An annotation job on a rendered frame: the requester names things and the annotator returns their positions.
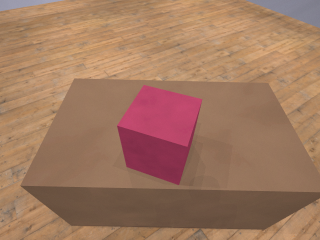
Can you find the pedestal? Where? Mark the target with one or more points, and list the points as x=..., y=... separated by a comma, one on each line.
x=246, y=168

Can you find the carton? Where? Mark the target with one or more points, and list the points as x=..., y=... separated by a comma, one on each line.
x=157, y=131

